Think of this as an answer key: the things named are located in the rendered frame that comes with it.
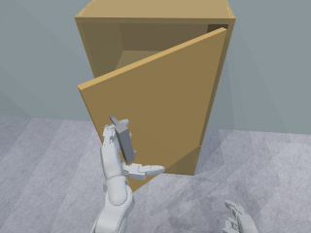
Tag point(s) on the left robot forearm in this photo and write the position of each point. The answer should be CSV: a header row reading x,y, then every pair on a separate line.
x,y
119,201

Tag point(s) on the handle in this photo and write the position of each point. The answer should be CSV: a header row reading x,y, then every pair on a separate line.
x,y
123,136

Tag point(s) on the right robot hand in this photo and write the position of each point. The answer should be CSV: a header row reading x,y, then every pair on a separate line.
x,y
244,223

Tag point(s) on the left robot hand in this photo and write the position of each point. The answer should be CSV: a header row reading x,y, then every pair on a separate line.
x,y
111,160

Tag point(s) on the cupboard door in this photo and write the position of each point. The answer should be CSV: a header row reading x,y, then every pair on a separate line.
x,y
165,98

